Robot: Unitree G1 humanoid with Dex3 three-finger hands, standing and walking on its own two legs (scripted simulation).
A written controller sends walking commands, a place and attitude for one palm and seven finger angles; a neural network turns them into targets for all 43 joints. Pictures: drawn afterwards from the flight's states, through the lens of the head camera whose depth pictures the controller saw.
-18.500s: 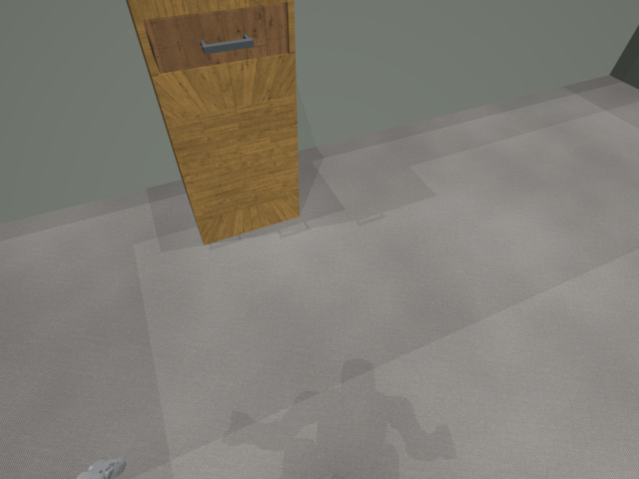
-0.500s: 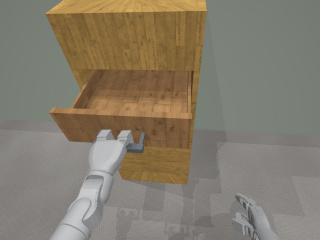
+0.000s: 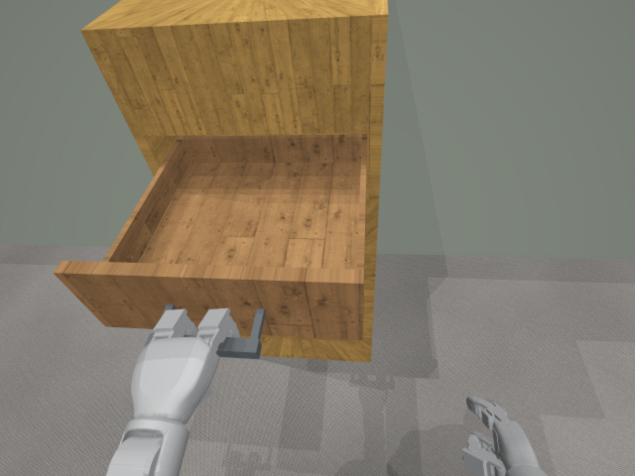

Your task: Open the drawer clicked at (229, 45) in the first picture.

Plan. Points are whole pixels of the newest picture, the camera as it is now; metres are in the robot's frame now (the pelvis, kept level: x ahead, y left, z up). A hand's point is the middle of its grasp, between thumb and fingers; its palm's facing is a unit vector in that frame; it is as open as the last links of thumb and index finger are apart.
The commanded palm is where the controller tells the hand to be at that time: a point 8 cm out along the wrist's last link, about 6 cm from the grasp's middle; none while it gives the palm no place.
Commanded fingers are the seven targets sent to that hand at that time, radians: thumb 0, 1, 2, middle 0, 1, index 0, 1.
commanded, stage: pull the drawer open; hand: left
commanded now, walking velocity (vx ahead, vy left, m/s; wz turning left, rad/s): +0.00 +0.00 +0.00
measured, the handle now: (208, 330) +0.28 +0.18 +0.05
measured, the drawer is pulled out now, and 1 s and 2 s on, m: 0.30 0.30 0.30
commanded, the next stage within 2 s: open the thumb to release the handle in 0.44 s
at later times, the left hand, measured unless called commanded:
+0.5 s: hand (200, 384) +0.22 +0.18 +0.03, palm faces +0.06 -0.16 -0.98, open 5.8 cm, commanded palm +0.17 +0.19 +0.08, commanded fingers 0.00 0.90 0.90 -0.40 -1.35 -0.40 -1.35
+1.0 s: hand (197, 381) +0.22 +0.18 +0.03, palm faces +0.06 -0.15 -0.99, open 11.5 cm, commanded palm +0.19 +0.18 +0.08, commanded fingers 0.00 -0.50 0.30 -0.30 -1.20 -0.30 -1.20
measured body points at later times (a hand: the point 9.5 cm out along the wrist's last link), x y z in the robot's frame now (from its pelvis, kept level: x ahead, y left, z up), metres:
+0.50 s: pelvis +0.02 +0.00 -0.01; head +0.04 -0.03 +0.44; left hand +0.21 +0.18 +0.08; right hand +0.23 -0.20 -0.11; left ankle -0.01 +0.13 -0.72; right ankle +0.00 -0.09 -0.72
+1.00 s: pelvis +0.00 +0.00 +0.00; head +0.01 -0.04 +0.44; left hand +0.21 +0.18 +0.08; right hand +0.22 -0.20 -0.10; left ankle -0.01 +0.13 -0.72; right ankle +0.00 -0.09 -0.72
